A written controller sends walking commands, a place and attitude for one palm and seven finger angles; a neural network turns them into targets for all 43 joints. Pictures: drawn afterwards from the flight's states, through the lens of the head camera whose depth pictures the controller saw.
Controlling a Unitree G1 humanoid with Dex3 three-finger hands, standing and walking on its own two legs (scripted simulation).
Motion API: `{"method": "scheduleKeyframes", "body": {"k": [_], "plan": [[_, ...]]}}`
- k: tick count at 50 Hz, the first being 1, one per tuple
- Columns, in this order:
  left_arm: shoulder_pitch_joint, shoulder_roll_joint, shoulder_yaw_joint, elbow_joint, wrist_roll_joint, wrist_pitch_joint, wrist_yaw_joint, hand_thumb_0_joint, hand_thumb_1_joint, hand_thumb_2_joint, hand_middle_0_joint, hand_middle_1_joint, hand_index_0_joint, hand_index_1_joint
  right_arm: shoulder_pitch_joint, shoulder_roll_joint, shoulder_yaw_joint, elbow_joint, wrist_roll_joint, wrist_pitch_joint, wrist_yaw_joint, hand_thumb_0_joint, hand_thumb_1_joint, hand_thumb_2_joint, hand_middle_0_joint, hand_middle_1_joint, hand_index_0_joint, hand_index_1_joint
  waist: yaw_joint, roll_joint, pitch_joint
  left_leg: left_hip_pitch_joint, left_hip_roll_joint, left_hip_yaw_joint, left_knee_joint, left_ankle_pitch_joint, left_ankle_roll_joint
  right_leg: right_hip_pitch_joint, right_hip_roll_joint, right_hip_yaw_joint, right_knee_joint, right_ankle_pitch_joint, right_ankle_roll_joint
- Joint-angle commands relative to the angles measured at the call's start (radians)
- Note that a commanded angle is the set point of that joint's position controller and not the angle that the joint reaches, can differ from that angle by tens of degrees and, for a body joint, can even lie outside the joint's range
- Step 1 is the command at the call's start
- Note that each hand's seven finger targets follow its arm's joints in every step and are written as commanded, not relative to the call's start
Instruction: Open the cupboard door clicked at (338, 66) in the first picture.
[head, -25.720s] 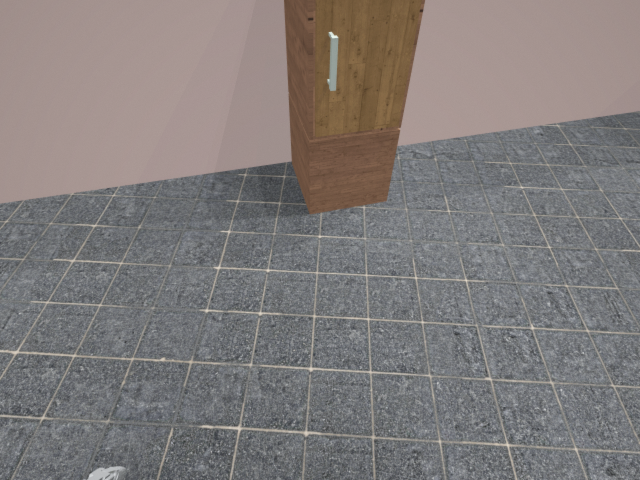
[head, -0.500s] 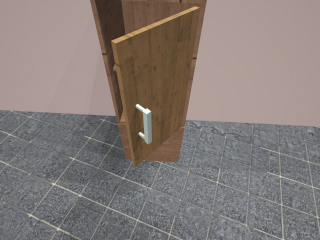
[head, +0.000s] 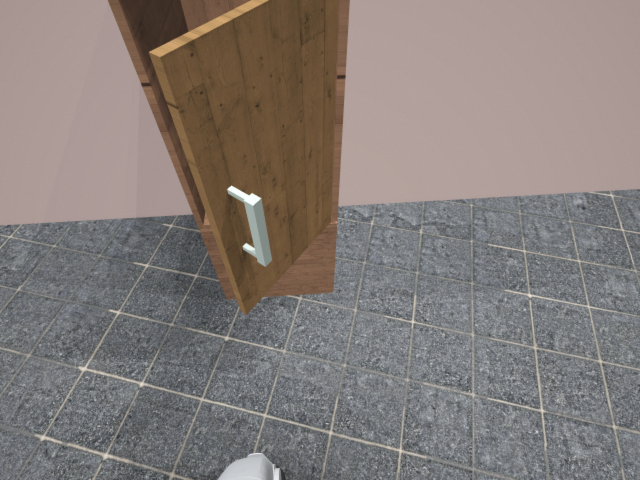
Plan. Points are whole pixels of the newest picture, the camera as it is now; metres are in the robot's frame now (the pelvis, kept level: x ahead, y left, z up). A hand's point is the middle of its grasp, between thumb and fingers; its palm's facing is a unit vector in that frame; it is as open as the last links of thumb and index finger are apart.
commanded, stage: walk to a spot facing it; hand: left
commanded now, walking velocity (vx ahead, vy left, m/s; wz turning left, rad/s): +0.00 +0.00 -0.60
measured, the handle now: (250, 228) +0.49 +0.15 -0.04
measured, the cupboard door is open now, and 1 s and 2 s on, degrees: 50 50 50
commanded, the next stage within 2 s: none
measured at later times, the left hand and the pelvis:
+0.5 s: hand out of the picture +0.08 +0.23 -0.17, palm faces -0.17 -0.96 -0.24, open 7.4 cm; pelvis +0.03 +0.02 +0.01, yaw -17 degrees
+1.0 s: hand (304, 371) +0.29 +0.05 -0.14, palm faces -0.61 -0.75 -0.26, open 7.4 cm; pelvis +0.05 -0.01 +0.01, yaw -35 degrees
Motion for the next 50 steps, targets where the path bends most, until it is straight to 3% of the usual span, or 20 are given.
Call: {"method": "scheduleKeyframes", "body": {"k": [1, 2, 3, 4, 6, 9, 16, 19, 20, 21, 22, 23, 24, 28, 40, 44, 45, 46, 47, 50], "plan": [[0.153, 0.079, 0.026, -0.028, 0.004, -0.004, -0.015, 0.000, 0.900, 0.900, -0.200, -0.300, -0.200, -0.300, 0.008, -0.192, -0.040, -0.095, -0.010, -0.008, 0.001, 0.000, -0.900, -0.900, 0.200, 0.300, 0.200, 0.300, 0.038, 0.135, -0.079, 0.128, 0.242, -0.246, -0.264, -0.261, 0.094, -0.157, -0.050, -0.079, -0.025, 0.062, 0.007], [0.172, 0.094, 0.031, -0.028, 0.007, -0.005, -0.017, 0.000, 0.900, 0.900, -0.200, -0.300, -0.200, -0.300, -0.031, -0.181, -0.041, -0.113, -0.009, -0.004, 0.004, 0.000, -0.900, -0.900, 0.200, 0.300, 0.200, 0.300, 0.064, 0.040, -0.062, 0.063, 0.184, -0.171, -0.168, -0.255, 0.057, -0.109, -0.073, -0.014, -0.144, 0.100, 0.004], [0.171, 0.151, 0.038, -0.036, 0.016, -0.014, -0.009, 0.000, 0.900, 0.900, -0.200, -0.300, -0.200, -0.300, -0.075, -0.134, -0.035, -0.142, -0.001, 0.000, 0.004, 0.000, -0.900, -0.900, 0.200, 0.300, 0.200, 0.300, 0.077, -0.215, -0.031, -0.044, 0.048, -0.062, 0.077, -0.235, -0.008, -0.087, -0.211, 0.260, -0.324, 0.163, -0.018], [0.121, 0.200, 0.039, -0.055, 0.019, -0.018, 0.005, 0.000, 0.900, 0.900, -0.200, -0.300, -0.200, -0.300, -0.160, -0.102, -0.022, -0.181, 0.000, -0.002, 0.012, 0.000, -0.900, -0.900, 0.200, 0.300, 0.200, 0.300, 0.084, -0.332, 0.047, -0.184, -0.056, -0.053, 0.261, -0.312, -0.035, -0.068, -0.332, 0.446, -0.349, 0.489, -0.044], [0.077, 0.202, 0.044, -0.063, 0.012, -0.025, 0.023, 0.000, 0.900, 0.900, -0.200, -0.300, -0.200, -0.300, -0.165, -0.106, -0.026, -0.182, 0.001, -0.002, 0.009, 0.000, -0.900, -0.900, 0.200, 0.300, 0.200, 0.300, 0.050, -0.157, 0.033, -0.236, -0.048, -0.124, 0.420, -0.307, -0.029, 0.074, -0.293, 0.342, -0.164, 1.138, -0.065], [0.106, 0.217, 0.053, -0.073, 0.014, -0.032, 0.034, 0.000, 0.900, 0.900, -0.200, -0.300, -0.200, -0.300, -0.187, -0.105, -0.021, -0.207, 0.010, -0.011, 0.005, 0.000, -0.900, -0.900, 0.200, 0.300, 0.200, 0.300, 0.059, -0.129, -0.047, -0.252, -0.068, -0.107, 0.409, -0.325, -0.029, 0.248, -0.269, 0.312, -0.087, 1.365, -0.061], [0.066, 0.240, 0.060, -0.138, 0.020, -0.027, 0.030, 0.000, 0.900, 0.900, -0.200, -0.300, -0.200, -0.300, -0.255, -0.107, -0.014, -0.278, 0.022, -0.016, 0.011, 0.000, -0.900, -0.900, 0.200, 0.300, 0.200, 0.300, 0.048, -0.134, -0.030, -0.137, -0.103, -0.135, 0.312, -0.276, -0.030, 0.158, -0.253, 0.385, -0.125, 1.174, -0.120], [-0.026, 0.241, 0.059, -0.173, 0.013, -0.030, 0.023, 0.000, 0.900, 0.900, -0.200, -0.300, -0.200, -0.300, -0.123, -0.115, -0.015, -0.256, 0.026, -0.024, 0.006, 0.000, -0.900, -0.900, 0.200, 0.300, 0.200, 0.300, -0.043, -0.100, -0.067, 0.152, -0.133, -0.118, -0.016, -0.143, -0.024, 0.005, -0.174, 0.332, -0.034, 1.194, -0.062], [-0.042, 0.239, 0.059, -0.187, -0.001, -0.033, 0.021, 0.000, 0.900, 0.900, -0.200, -0.300, -0.200, -0.300, -0.018, -0.142, -0.020, -0.228, 0.023, -0.028, 0.000, 0.000, -0.900, -0.900, 0.200, 0.300, 0.200, 0.300, -0.081, -0.064, -0.132, 0.375, -0.074, -0.154, -0.153, 0.053, -0.002, -0.108, -0.131, 0.293, 0.044, 1.041, -0.019], [-0.010, 0.194, 0.056, -0.204, -0.018, -0.034, 0.011, 0.000, 0.900, 0.900, -0.200, -0.300, -0.200, -0.300, 0.047, -0.233, -0.036, -0.226, 0.010, -0.042, -0.005, 0.000, -0.900, -0.900, 0.200, 0.300, 0.200, 0.300, -0.084, 0.169, -0.216, 0.570, 0.209, -0.450, -0.204, 0.328, 0.104, -0.319, -0.012, 0.178, 0.254, 0.469, 0.043], [0.034, 0.167, 0.043, -0.212, -0.012, -0.044, 0.000, 0.000, 0.900, 0.900, -0.200, -0.300, -0.200, -0.300, 0.054, -0.269, -0.030, -0.238, 0.007, -0.042, -0.004, 0.000, -0.900, -0.900, 0.200, 0.300, 0.200, 0.300, -0.034, 0.274, -0.220, 0.531, 0.432, -0.614, -0.242, 0.533, 0.228, -0.402, -0.014, 0.015, 0.498, -0.123, 0.086], [0.038, 0.179, 0.038, -0.213, 0.009, -0.035, -0.008, 0.000, 0.900, 0.900, -0.200, -0.300, -0.200, -0.300, 0.014, -0.254, -0.015, -0.261, 0.008, -0.039, -0.006, 0.000, -0.900, -0.900, 0.200, 0.300, 0.200, 0.300, -0.018, 0.126, -0.153, 0.426, 0.445, -0.586, -0.251, 0.508, 0.256, -0.438, -0.065, -0.003, 0.612, -0.121, 0.101], [0.012, 0.177, 0.039, -0.204, 0.014, -0.029, -0.009, 0.000, 0.900, 0.900, -0.200, -0.300, -0.200, -0.300, -0.008, -0.234, 0.000, -0.266, -0.001, -0.043, -0.006, 0.000, -0.900, -0.900, 0.200, 0.300, 0.200, 0.300, -0.011, 0.198, -0.130, 0.367, 0.392, -0.526, -0.243, 0.519, 0.236, -0.468, -0.083, -0.006, 0.686, -0.082, 0.107], [-0.065, 0.151, 0.031, -0.218, 0.010, -0.004, -0.047, 0.000, 0.900, 0.900, -0.200, -0.300, -0.200, -0.300, -0.022, -0.180, 0.013, -0.246, 0.000, -0.056, -0.001, 0.000, -0.900, -0.900, 0.200, 0.300, 0.200, 0.300, 0.011, 0.145, -0.110, 0.348, 0.218, -0.186, -0.244, 0.599, 0.129, -0.460, -0.129, -0.093, 0.635, 0.092, 0.125], [-0.318, 0.129, 0.005, -0.258, 0.010, -0.002, -0.063, 0.000, 0.900, 0.900, -0.200, -0.300, -0.200, -0.300, 0.135, -0.203, -0.006, -0.138, -0.008, -0.053, 0.012, 0.000, -0.900, -0.900, 0.200, 0.300, 0.200, 0.300, -0.059, 0.191, -0.086, 0.381, 0.256, -0.046, -0.214, 0.576, 0.122, -0.362, -0.138, -0.210, 0.218, 0.133, 0.084], [-0.240, 0.163, 0.011, -0.240, 0.008, -0.019, -0.053, 0.000, 0.900, 0.900, -0.200, -0.300, -0.200, -0.300, 0.126, -0.228, -0.016, -0.136, 0.001, -0.048, 0.019, 0.000, -0.900, -0.900, 0.200, 0.300, 0.200, 0.300, -0.005, 0.129, -0.137, 0.344, 0.258, -0.002, -0.055, 0.601, 0.062, -0.132, -0.104, -0.226, -0.046, 0.243, 0.037], [-0.143, 0.198, 0.021, -0.212, 0.009, -0.028, -0.046, 0.000, 0.900, 0.900, -0.200, -0.300, -0.200, -0.300, 0.112, -0.224, -0.015, -0.145, 0.011, -0.047, 0.024, 0.000, -0.900, -0.900, 0.200, 0.300, 0.200, 0.300, 0.049, 0.057, -0.184, 0.232, 0.226, 0.044, 0.101, 0.492, 0.015, 0.062, -0.154, -0.170, -0.164, 0.436, 0.009], [-0.066, 0.314, 0.045, -0.193, 0.017, -0.040, -0.028, 0.000, 0.900, 0.900, -0.200, -0.300, -0.200, -0.300, 0.106, -0.151, 0.001, -0.185, 0.020, -0.040, 0.031, 0.000, -0.900, -0.900, 0.200, 0.300, 0.200, 0.300, 0.070, -0.253, -0.228, -0.073, 0.069, 0.120, 0.360, -0.144, -0.058, 0.276, -0.429, 0.197, -0.213, 0.842, -0.107], [-0.047, 0.343, 0.047, -0.180, -0.006, -0.036, -0.015, 0.000, 0.900, 0.900, -0.200, -0.300, -0.200, -0.300, 0.064, -0.170, 0.000, -0.203, 0.019, -0.025, 0.020, 0.000, -0.900, -0.900, 0.200, 0.300, 0.200, 0.300, 0.086, -0.233, -0.206, -0.122, 0.012, -0.021, 0.497, -0.487, -0.068, 0.186, -0.525, 0.239, -0.205, 1.040, -0.203], [-0.195, 0.258, 0.036, -0.226, -0.003, -0.020, 0.008, 0.000, 0.900, 0.900, -0.200, -0.300, -0.200, -0.300, 0.037, -0.147, -0.004, -0.178, 0.012, 0.000, 0.017, 0.000, -0.900, -0.900, 0.200, 0.300, 0.200, 0.300, 0.015, -0.131, -0.147, -0.138, 0.041, -0.129, 0.569, -0.300, -0.071, 0.058, -0.366, 0.125, -0.214, 0.776, -0.149]]}}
